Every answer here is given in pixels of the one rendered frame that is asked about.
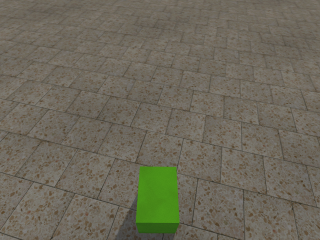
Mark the carton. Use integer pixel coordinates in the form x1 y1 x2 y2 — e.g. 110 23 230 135
135 166 180 234

